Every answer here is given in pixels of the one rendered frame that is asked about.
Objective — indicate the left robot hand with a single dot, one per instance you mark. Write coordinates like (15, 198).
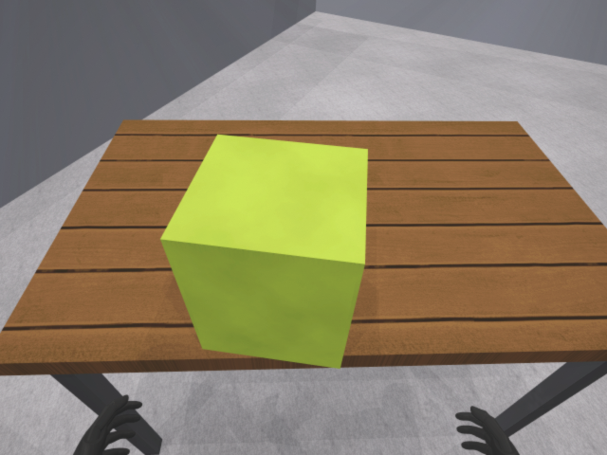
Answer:
(98, 436)

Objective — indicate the right robot hand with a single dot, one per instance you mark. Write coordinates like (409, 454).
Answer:
(498, 442)

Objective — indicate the table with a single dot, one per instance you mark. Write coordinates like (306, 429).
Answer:
(478, 251)

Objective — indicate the carton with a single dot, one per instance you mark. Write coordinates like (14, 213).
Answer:
(268, 248)

